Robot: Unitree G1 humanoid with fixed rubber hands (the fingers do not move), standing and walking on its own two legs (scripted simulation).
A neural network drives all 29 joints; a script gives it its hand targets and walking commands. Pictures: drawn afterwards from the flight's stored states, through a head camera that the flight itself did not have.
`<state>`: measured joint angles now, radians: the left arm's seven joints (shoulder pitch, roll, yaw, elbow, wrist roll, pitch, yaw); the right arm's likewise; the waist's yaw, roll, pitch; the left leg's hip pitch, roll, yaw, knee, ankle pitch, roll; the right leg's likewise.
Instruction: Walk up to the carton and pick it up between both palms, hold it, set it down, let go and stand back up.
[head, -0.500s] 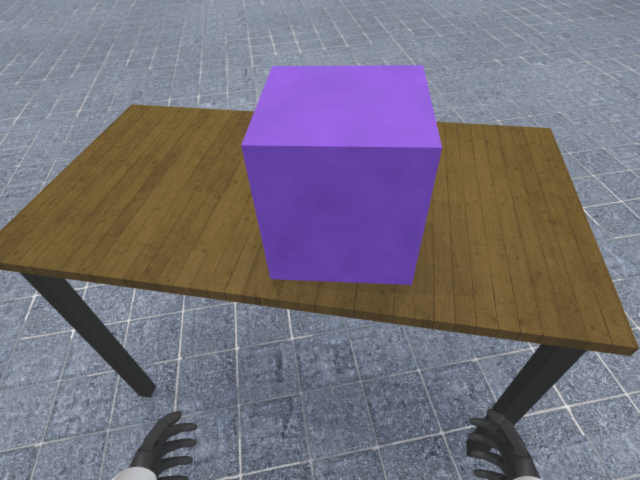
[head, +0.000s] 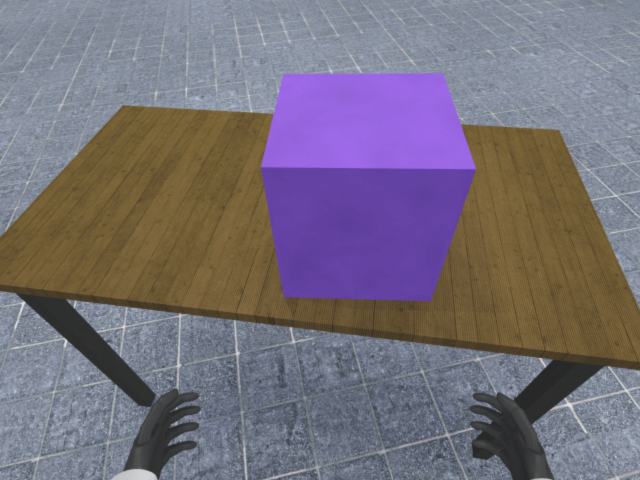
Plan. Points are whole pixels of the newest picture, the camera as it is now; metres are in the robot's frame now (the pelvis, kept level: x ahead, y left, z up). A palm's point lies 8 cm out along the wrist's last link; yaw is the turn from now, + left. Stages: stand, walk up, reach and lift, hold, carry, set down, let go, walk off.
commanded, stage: reach and lift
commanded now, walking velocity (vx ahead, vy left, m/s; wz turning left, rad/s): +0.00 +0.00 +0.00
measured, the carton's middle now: (359, 191) +0.52 -0.06 +0.07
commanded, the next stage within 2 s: none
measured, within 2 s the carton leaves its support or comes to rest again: neither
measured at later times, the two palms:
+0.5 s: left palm (161, 420) +0.21 +0.21 +0.01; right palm (537, 409) +0.20 -0.23 +0.00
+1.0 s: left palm (160, 320) +0.30 +0.20 +0.08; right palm (529, 313) +0.28 -0.23 +0.07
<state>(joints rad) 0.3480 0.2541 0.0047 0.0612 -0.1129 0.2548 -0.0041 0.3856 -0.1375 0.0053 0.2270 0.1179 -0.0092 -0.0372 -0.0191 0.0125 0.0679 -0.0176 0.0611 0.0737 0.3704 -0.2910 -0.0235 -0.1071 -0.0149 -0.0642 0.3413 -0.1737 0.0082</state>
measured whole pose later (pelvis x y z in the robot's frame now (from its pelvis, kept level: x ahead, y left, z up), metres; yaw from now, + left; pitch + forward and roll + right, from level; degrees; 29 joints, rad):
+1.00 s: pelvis +0.00 +0.00 +0.00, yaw +1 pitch -3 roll -1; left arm -0.12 0.26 0.07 0.03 -0.22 0.37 0.01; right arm -0.10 -0.25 -0.04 0.14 0.28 0.14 -0.14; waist -0.03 0.03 0.08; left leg -0.03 0.04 0.04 0.36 -0.27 -0.02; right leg -0.13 0.00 -0.02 0.35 -0.17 0.01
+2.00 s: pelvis -0.02 -0.01 +0.00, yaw +1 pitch +8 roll +0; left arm -1.02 0.43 0.00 0.79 -0.30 0.51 0.06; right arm -1.01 -0.43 0.02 0.92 0.45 0.33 -0.07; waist -0.04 0.00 -0.09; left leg -0.33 0.05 0.01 0.43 -0.25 -0.03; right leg -0.40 0.01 -0.02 0.39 -0.13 -0.01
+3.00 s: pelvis -0.01 -0.01 -0.01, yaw +3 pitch +21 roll -2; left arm -1.19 0.33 -0.17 1.43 -0.33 -0.09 0.04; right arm -1.10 -0.35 0.03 1.34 0.38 -0.06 -0.03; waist -0.05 0.01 -0.26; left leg -0.62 0.05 -0.03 0.53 -0.27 -0.04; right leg -0.65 0.01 -0.05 0.42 -0.14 -0.01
